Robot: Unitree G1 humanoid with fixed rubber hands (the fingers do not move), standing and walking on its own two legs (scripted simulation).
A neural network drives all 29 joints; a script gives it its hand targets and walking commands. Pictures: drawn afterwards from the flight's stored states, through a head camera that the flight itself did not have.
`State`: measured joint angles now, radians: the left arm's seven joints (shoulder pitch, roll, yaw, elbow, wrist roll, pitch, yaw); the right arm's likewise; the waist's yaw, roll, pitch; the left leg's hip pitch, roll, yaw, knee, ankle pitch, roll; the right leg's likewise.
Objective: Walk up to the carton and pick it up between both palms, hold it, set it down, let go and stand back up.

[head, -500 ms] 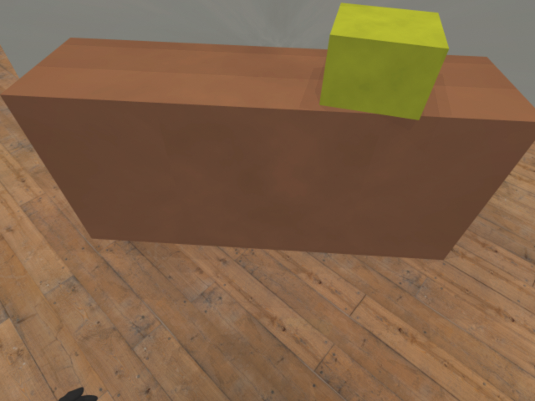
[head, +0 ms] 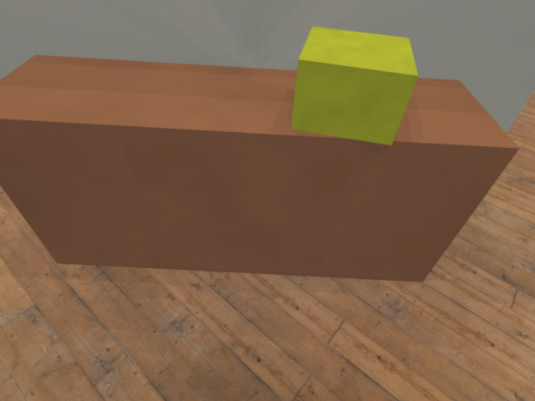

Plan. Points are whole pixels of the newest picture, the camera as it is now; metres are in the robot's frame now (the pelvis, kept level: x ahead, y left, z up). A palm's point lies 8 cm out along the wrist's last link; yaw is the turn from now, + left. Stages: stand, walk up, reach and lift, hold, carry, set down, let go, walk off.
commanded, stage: walk up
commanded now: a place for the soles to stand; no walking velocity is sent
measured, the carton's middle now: (350, 83) +0.94 -0.21 +0.07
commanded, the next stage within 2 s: none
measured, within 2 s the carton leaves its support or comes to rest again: neither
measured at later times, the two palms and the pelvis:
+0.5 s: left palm out of the picture +0.13 +0.22 -0.09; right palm out of the picture +0.16 -0.41 -0.07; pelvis +0.06 -0.08 -0.01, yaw +2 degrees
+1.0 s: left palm (182, 342) +0.26 +0.15 -0.10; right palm out of the picture +0.21 -0.48 -0.09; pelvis +0.16 -0.15 -0.02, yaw -1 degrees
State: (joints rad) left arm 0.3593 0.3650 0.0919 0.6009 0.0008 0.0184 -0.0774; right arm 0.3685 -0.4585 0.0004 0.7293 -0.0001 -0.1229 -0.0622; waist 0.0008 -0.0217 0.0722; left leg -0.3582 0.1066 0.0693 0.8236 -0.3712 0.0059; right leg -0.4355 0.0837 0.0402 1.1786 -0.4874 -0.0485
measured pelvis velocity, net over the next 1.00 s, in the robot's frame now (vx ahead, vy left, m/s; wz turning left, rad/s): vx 0.16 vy -0.15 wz -0.03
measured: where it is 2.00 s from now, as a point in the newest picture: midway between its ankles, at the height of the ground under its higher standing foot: outside the picture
